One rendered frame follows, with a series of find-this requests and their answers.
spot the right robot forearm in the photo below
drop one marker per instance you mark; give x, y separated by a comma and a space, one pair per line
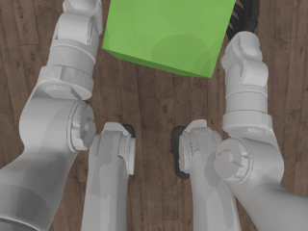
246, 90

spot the left robot thigh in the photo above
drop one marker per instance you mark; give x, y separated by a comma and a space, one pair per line
105, 206

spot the carton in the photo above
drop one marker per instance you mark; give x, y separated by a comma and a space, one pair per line
183, 37

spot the robot right shin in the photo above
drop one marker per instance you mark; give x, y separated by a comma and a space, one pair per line
197, 124

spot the left robot forearm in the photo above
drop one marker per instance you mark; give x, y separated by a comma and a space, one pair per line
73, 51

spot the robot right hand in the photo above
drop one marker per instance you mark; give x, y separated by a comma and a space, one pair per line
247, 18

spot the right robot upper arm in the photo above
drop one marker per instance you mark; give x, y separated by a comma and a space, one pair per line
253, 171

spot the left robot upper arm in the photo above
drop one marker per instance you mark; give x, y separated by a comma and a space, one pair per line
53, 131

